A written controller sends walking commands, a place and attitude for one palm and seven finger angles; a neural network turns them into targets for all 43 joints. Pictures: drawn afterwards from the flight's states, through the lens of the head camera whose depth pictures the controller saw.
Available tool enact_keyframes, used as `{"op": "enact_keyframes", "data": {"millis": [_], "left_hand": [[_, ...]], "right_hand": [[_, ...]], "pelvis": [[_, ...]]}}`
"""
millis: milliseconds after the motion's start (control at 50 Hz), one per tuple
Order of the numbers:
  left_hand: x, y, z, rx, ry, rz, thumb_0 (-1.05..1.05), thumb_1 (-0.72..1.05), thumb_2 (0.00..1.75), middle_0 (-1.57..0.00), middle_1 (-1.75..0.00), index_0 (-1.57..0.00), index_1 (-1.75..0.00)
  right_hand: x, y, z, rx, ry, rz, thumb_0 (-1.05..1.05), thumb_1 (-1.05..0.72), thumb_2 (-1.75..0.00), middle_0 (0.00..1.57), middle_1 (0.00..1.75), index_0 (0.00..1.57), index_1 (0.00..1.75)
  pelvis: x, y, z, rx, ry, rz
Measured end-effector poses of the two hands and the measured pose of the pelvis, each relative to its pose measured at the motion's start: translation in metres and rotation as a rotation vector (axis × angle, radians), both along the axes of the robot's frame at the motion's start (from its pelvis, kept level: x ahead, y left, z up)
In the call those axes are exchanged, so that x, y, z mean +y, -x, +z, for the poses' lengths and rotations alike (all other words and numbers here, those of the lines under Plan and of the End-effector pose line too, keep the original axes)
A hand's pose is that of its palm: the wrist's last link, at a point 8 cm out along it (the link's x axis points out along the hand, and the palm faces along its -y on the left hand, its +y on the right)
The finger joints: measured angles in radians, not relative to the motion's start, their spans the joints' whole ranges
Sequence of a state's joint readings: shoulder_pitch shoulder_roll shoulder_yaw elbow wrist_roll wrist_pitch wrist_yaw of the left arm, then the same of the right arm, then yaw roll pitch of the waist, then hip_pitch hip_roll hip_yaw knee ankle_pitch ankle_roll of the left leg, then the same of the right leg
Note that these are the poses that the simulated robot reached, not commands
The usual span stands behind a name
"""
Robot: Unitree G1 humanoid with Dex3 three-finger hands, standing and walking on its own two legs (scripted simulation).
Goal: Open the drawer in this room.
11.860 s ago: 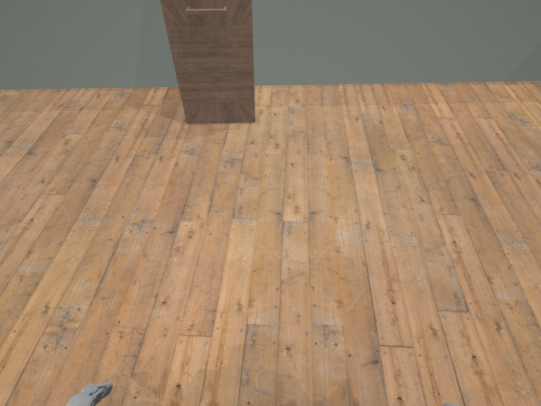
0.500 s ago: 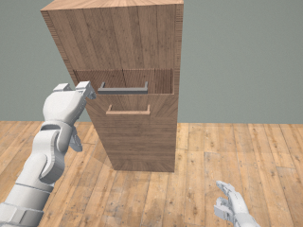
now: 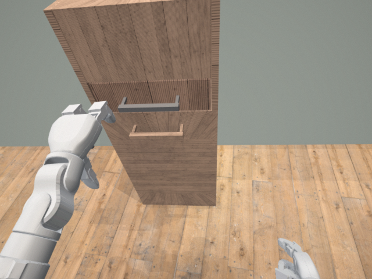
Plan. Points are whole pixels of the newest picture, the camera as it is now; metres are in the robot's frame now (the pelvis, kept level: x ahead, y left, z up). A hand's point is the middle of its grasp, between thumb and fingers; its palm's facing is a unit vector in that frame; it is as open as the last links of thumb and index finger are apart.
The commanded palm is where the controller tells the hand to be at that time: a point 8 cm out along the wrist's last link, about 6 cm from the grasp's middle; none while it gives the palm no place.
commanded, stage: move the hooked fingers above the handle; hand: left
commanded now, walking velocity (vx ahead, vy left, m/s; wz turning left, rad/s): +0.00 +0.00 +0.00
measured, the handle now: (149, 103) +0.59 +0.22 +0.03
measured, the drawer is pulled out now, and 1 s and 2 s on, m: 0.00 0.00 0.00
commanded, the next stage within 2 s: none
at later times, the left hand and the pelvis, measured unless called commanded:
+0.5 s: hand (115, 135) +0.38 +0.23 +0.10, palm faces -0.02 -0.02 -1.00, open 13.8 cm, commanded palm +0.36 +0.24 +0.17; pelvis +0.01 -0.02 +0.00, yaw +0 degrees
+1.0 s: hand (130, 122) +0.44 +0.22 +0.09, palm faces -0.02 -0.02 -1.00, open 13.8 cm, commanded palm +0.43 +0.23 +0.15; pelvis +0.03 +0.00 -0.01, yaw +0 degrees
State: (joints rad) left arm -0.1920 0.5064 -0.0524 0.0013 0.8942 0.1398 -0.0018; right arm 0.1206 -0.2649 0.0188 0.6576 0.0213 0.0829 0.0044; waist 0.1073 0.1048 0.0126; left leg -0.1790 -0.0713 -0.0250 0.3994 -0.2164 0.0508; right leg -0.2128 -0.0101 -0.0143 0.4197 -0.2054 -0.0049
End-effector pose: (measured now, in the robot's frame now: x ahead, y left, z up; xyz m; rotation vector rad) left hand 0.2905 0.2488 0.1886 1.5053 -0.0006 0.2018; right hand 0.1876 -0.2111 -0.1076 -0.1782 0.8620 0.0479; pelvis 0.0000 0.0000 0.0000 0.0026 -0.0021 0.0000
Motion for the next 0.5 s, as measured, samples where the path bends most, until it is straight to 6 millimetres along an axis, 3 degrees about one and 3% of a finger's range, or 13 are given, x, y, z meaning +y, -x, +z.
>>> {"op": "enact_keyframes", "data": {"millis": [200,340,500], "left_hand": [[-0.016,-0.019,-0.022,0.116,-0.025,-0.045,0.0,-0.49,0.3,-0.33,-1.2,-0.32,-1.21],[-0.009,-0.043,-0.015,0.079,-0.035,-0.026,0.0,-0.49,0.3,-0.33,-1.2,-0.32,-1.21],[-0.017,-0.072,-0.03,0.149,-0.036,-0.046,0.0,-0.49,0.3,-0.32,-1.2,-0.31,-1.2]], "right_hand": [[-0.016,-0.01,0.01,-0.057,0.031,-0.022,0.01,-0.9,-0.89,0.2,0.3,0.2,0.3],[-0.041,0.005,0.003,-0.006,0.074,-0.073,0.0,-0.9,-0.89,0.2,0.3,0.2,0.3],[-0.061,0.03,-0.01,0.085,0.105,-0.138,0.01,-0.9,-0.89,0.2,0.3,0.2,0.3]], "pelvis": [[-0.017,0.002,-0.001,0.002,-0.003,0.004],[-0.024,-0.003,-0.001,0.027,-0.001,0.007],[-0.023,-0.01,-0.003,0.064,-0.002,0.002]]}}
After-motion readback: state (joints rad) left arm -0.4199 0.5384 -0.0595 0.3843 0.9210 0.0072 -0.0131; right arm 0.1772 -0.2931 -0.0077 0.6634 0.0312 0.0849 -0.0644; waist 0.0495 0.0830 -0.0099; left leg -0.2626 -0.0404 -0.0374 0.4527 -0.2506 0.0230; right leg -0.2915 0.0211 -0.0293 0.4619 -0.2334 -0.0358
